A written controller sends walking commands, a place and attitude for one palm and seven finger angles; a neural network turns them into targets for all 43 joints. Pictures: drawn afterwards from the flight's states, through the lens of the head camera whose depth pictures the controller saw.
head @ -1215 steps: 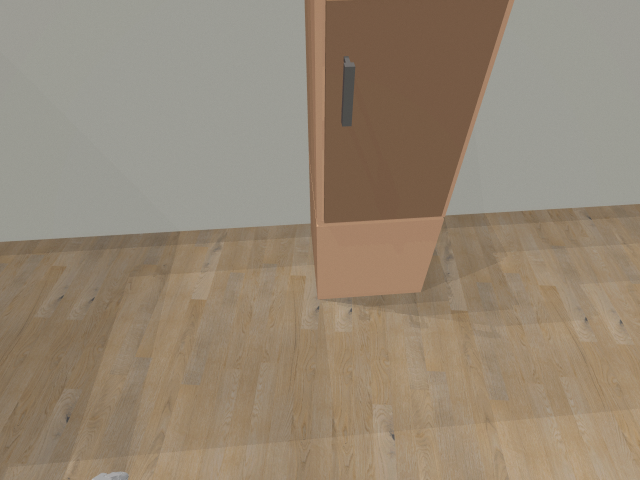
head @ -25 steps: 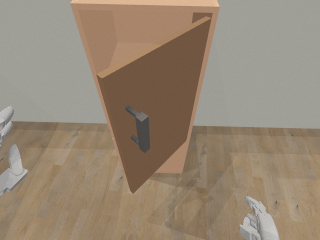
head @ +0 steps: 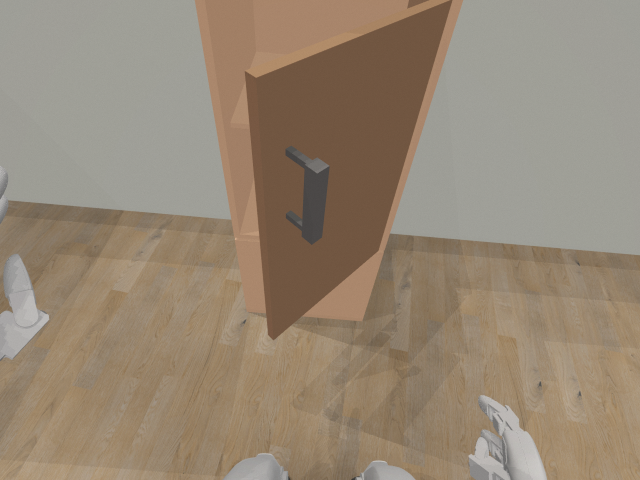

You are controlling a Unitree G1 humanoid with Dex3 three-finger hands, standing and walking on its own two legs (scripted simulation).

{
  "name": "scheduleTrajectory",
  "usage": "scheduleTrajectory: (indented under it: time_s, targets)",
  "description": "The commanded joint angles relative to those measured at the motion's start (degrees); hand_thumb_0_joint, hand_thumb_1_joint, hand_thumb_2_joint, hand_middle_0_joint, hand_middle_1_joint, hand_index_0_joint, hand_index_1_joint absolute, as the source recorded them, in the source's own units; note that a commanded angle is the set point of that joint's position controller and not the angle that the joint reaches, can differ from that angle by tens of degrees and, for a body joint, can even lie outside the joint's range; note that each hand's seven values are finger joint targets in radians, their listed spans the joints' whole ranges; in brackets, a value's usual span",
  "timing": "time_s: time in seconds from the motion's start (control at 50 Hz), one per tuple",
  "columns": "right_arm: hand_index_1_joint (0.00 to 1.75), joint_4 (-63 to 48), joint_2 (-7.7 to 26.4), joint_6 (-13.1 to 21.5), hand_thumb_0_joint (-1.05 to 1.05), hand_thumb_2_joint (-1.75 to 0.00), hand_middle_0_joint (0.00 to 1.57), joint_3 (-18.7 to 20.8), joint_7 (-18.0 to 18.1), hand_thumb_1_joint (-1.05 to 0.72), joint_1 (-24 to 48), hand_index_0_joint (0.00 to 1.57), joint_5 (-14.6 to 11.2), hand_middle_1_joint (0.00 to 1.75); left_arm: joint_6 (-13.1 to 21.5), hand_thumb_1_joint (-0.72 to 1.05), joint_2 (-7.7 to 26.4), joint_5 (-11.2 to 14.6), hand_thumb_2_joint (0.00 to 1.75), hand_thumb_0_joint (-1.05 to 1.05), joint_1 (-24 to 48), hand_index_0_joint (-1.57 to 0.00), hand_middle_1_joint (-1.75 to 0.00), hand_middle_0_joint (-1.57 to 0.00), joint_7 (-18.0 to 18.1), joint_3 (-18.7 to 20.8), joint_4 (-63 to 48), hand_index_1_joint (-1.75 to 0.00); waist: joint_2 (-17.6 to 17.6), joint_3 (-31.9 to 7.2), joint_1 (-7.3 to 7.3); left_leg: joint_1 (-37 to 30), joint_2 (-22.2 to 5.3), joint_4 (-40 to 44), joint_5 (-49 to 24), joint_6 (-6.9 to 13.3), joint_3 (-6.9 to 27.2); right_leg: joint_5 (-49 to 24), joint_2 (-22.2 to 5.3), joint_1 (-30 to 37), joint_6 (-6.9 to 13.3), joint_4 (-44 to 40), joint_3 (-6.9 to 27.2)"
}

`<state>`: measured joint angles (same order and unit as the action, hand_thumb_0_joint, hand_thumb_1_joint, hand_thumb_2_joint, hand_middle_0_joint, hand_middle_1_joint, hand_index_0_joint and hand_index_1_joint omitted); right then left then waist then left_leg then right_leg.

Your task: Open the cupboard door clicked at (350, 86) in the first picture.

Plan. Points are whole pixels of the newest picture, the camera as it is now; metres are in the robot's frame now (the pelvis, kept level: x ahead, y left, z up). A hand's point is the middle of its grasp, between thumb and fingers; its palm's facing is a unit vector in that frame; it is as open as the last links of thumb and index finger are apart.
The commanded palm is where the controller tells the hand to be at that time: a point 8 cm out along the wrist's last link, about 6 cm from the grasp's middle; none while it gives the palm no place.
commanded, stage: step back with the hand held close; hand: left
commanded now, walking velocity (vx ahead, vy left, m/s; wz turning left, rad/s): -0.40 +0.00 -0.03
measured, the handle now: (303, 196) +0.44 +0.06 +0.11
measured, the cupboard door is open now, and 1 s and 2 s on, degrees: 49 49 49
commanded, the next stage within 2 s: stop stepping back and stand still in 0.26 s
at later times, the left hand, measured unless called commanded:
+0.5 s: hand (36, 400) +0.15 +0.22 +0.18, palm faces +0.25 -0.84 -0.48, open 7.5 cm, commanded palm +0.08 +0.27 +0.20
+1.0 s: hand out of the picture +0.07 +0.24 +0.19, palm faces +0.38 -0.83 -0.41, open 7.5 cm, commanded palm +0.01 +0.29 +0.20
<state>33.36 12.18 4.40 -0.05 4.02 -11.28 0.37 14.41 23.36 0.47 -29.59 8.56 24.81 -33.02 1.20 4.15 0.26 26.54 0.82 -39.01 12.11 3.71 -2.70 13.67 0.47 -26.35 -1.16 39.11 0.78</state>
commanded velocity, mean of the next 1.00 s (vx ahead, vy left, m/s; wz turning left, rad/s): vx -0.02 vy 0.01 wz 0.01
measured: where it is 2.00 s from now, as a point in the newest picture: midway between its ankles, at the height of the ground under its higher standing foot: outside the picture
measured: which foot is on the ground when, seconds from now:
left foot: down 0.00-0.28, up 0.30-0.44, down 0.46-0.70, up 0.72-0.96, down 0.98-1.00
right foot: up 0.00-0.26, down 0.28-0.46, up 0.48-0.68, down 0.70-1.00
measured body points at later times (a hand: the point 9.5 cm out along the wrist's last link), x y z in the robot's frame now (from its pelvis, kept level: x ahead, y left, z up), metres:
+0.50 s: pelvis -0.09 -0.01 +0.01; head -0.06 +0.02 +0.46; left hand +0.13 +0.27 +0.21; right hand +0.05 -0.27 -0.05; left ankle -0.03 +0.06 -0.72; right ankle -0.18 -0.13 -0.70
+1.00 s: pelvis -0.15 +0.00 +0.02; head -0.16 +0.00 +0.47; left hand +0.04 +0.28 +0.21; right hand -0.03 -0.27 -0.07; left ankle -0.15 +0.14 -0.72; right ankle -0.16 -0.09 -0.71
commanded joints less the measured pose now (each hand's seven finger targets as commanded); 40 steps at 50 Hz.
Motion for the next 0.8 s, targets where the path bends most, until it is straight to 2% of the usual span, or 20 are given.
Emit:
scheduleTrajectory:
  time_s: [0.0,0.04,0.18,0.22,0.26,0.28,0.3,0.34,0.38,0.4,0.42,0.44,0.46,0.5,0.6,0.64,0.66,0.68,0.7,0.78]
  targets:
    - [0.30,-8.46,6.43,5.68,0.00,-0.90,0.20,4.25,0.63,-0.90,4.32,0.20,0.38,0.30,4.43,0.90,12.73,0.23,0.90,0.00,3.62,-0.20,-0.30,-0.20,1.95,11.81,-11.86,-0.30,-12.00,-8.64,-0.09,9.93,-22.35,32.30,23.97,6.87,26.83,13.96,3.86,10.50,0.23,33.12,3.63]
    - [0.30,-7.06,6.64,6.87,0.00,-0.90,0.20,4.54,-0.26,-0.90,4.71,0.20,-0.03,0.30,3.62,0.90,9.84,1.26,0.90,0.00,0.98,-0.20,-0.30,-0.20,1.94,9.47,-9.15,-0.30,-7.66,-9.84,-0.51,-1.36,-19.03,26.67,14.60,5.88,19.13,14.51,2.32,3.66,0.16,29.08,2.44]
    - [0.30,-4.93,6.61,7.16,0.00,-0.90,0.20,3.11,-0.99,-0.90,4.97,0.20,0.20,0.30,1.57,0.90,8.39,2.37,0.90,0.00,2.62,-0.20,-0.30,-0.20,1.19,3.82,-9.67,-0.30,-17.76,-11.83,-1.04,-11.07,-12.42,32.46,10.54,-2.16,9.61,17.36,3.70,14.27,2.92,-6.85,-5.99]
    - [0.30,-4.65,5.77,6.13,0.00,-0.90,0.20,2.79,-1.16,-0.90,4.70,0.20,0.25,0.30,2.53,0.90,11.19,3.25,0.90,0.00,2.52,-0.20,-0.30,-0.20,0.41,5.61,-10.23,-0.30,-9.20,-12.83,-1.22,-16.53,-8.95,21.48,0.86,-5.25,4.81,8.73,-1.71,12.90,5.47,-25.08,-0.95]
    - [0.30,-4.92,4.86,5.03,0.00,-0.90,0.20,1.99,-0.51,-0.90,7.13,0.20,0.22,0.30,3.65,0.90,16.56,3.61,0.90,0.00,3.29,-0.20,-0.30,-0.20,0.69,9.69,-11.52,-0.30,7.26,-10.58,-2.48,-15.09,-1.61,-6.00,6.37,-6.35,0.83,-10.06,-18.87,1.93,10.50,-29.84,14.30]
    - [0.30,-4.19,4.13,5.77,0.00,-0.90,0.20,0.89,-0.56,-0.90,6.67,0.20,1.98,0.30,4.32,0.90,18.68,2.35,0.90,0.00,3.91,-0.20,-0.30,-0.20,1.11,12.02,-10.85,-0.30,4.97,-10.88,-2.46,-8.35,-1.50,-12.31,11.74,-6.07,1.14,-27.71,-22.08,4.44,11.99,-25.56,14.13]
    - [0.30,-4.74,3.73,5.47,0.00,-0.90,0.20,2.05,0.06,-0.90,5.92,0.20,-0.20,0.30,2.59,0.90,13.96,2.56,0.90,0.00,2.71,-0.20,-0.30,-0.20,0.03,7.83,-7.40,-0.30,16.10,-13.17,-1.87,-1.06,0.90,-16.51,13.54,-5.61,3.07,-43.60,-18.10,15.23,10.65,-18.17,6.92]
    - [0.30,-6.85,3.26,4.23,0.00,-0.90,0.20,0.58,0.99,-0.90,9.19,0.20,-0.84,0.30,0.37,0.90,13.63,1.63,0.90,0.00,2.35,-0.20,-0.30,-0.20,-0.50,8.87,-6.72,-0.30,13.64,-8.80,-1.40,1.55,-0.30,-9.74,10.87,-5.17,0.03,-54.72,-14.77,19.35,7.32,-13.83,2.62]
    - [0.30,-7.12,4.91,3.69,0.00,-0.90,0.20,0.28,1.90,-0.90,8.59,0.20,-0.86,0.30,-0.84,0.90,11.78,2.19,0.90,0.00,0.11,-0.20,-0.30,-0.20,-0.49,7.57,-7.46,-0.30,0.48,-9.14,0.48,-7.72,1.26,7.84,-2.12,-4.58,-1.90,-46.90,-11.07,18.14,4.31,-8.25,-1.08]
    - [0.30,-7.01,6.10,3.98,0.00,-0.90,0.20,0.68,1.99,-0.90,6.90,0.20,-0.91,0.30,-0.88,0.90,11.82,2.70,0.90,0.00,-1.69,-0.20,-0.30,-0.20,-0.30,7.72,-9.11,-0.30,-7.32,-12.18,0.73,-16.96,-1.14,16.16,-21.22,-3.42,0.66,-35.91,-7.49,15.39,1.70,-3.09,-2.40]
    - [0.30,-7.72,8.01,4.85,0.00,-0.90,0.20,1.90,1.43,-0.90,5.73,0.20,-0.82,0.30,-0.26,0.90,12.70,2.94,0.90,0.00,-2.77,-0.20,-0.30,-0.20,0.01,7.99,-13.15,-0.30,-14.60,-17.25,-0.93,-26.22,-10.17,17.10,-41.84,-0.33,10.63,-7.47,-2.32,10.10,0.06,2.62,-3.08]
    - [0.30,-7.57,8.05,6.00,0.00,-0.90,0.20,2.59,0.36,-0.90,3.31,0.20,-1.10,0.30,0.77,0.90,12.42,3.32,0.90,0.00,-1.74,-0.20,-0.30,-0.20,-0.22,7.17,-13.98,-0.30,-13.79,-18.18,-1.25,-27.64,-14.52,19.42,-42.31,1.93,14.89,16.73,0.24,8.78,0.84,7.38,-0.53]
    - [0.30,-7.33,7.85,6.92,0.00,-0.90,0.20,3.06,-0.01,-0.90,2.70,0.20,-0.57,0.30,0.82,0.90,11.60,2.74,0.90,0.00,-4.11,-0.20,-0.30,-0.20,-0.10,7.77,-10.23,-0.30,-13.59,-16.40,-1.28,-24.90,-15.96,22.33,-30.03,3.21,18.86,21.69,2.13,6.18,0.62,10.02,-0.21]
    - [0.30,-7.22,6.43,8.28,0.00,-0.90,0.20,2.46,-0.20,-0.90,2.79,0.20,0.23,0.30,0.90,0.90,13.73,3.07,0.90,0.00,-4.54,-0.20,-0.30,-0.20,0.47,9.79,-14.56,-0.30,-12.77,-15.68,-0.47,-21.43,-15.84,25.39,-15.66,2.69,22.66,16.80,0.48,7.24,0.60,8.94,0.78]
    - [0.30,-7.38,6.79,7.06,0.00,-0.90,0.20,2.05,0.34,-0.90,4.16,0.20,0.44,0.30,-0.84,0.90,11.39,2.08,0.90,0.00,-8.52,-0.20,-0.30,-0.20,1.57,8.97,-10.10,-0.30,-16.72,-7.29,-0.43,0.54,-10.06,37.18,23.77,-2.15,11.88,14.08,2.88,22.81,1.62,-2.33,-6.83]
    - [0.30,-6.91,7.01,5.75,0.00,-0.90,0.20,2.59,0.63,-0.90,4.24,0.20,0.58,0.30,-1.24,0.90,10.96,1.73,0.90,0.00,-7.86,-0.20,-0.30,-0.20,1.33,7.91,-5.22,-0.30,-12.88,-6.28,-0.58,4.98,-7.40,31.48,23.83,-3.70,8.21,12.90,2.24,28.82,2.96,-12.66,-7.22]
    - [0.30,-6.64,6.55,5.08,0.00,-0.90,0.20,2.73,0.61,-0.90,4.06,0.20,0.48,0.30,-1.40,0.90,11.34,1.53,0.90,0.00,-6.53,-0.20,-0.30,-0.20,0.94,7.46,-3.81,-0.30,-4.45,-5.61,-0.30,1.59,-3.54,20.47,19.03,-4.12,4.44,13.33,-1.79,23.60,4.29,-21.71,-2.79]
    - [0.30,-6.32,6.52,4.21,0.00,-0.90,0.20,3.07,0.47,-0.90,4.02,0.20,0.53,0.30,-1.13,0.90,13.15,1.68,0.90,0.00,-4.92,-0.20,-0.30,-0.20,0.76,8.56,-3.91,-0.30,7.70,-6.63,0.07,-4.81,-0.08,-0.65,11.00,-4.34,3.06,21.11,-13.59,10.75,8.58,-31.32,14.46]
    - [0.30,-5.67,7.36,3.89,0.00,-0.90,0.20,3.03,0.49,-0.90,4.82,0.20,1.00,0.30,-0.62,0.90,13.58,2.35,0.90,0.00,1.35,-0.20,-0.30,-0.20,0.61,7.98,-6.76,-0.30,10.85,-4.35,-0.01,-2.08,-0.68,-13.78,7.99,-4.64,4.26,22.89,-22.20,3.36,12.65,-34.53,22.87]
    - [0.30,-3.43,7.09,5.25,0.00,-0.90,0.20,2.65,0.85,-0.90,2.85,0.20,-0.04,0.30,-0.16,0.90,9.13,0.92,0.90,0.00,9.64,-0.20,-0.30,-0.20,0.08,2.05,-0.89,-0.30,3.85,-3.09,1.64,1.74,-3.49,-16.87,4.36,-4.36,2.51,20.80,-16.13,4.94,8.42,-30.48,12.30]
